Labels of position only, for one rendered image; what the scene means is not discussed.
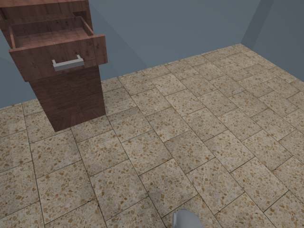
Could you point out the drawer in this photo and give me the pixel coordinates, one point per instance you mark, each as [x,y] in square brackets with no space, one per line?
[36,44]

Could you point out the right robot thigh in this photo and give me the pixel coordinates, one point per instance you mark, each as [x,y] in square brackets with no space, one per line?
[186,219]

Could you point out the cabinet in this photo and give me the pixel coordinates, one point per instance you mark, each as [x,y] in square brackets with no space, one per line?
[70,98]

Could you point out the handle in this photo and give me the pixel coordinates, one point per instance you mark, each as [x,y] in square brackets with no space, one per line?
[68,64]

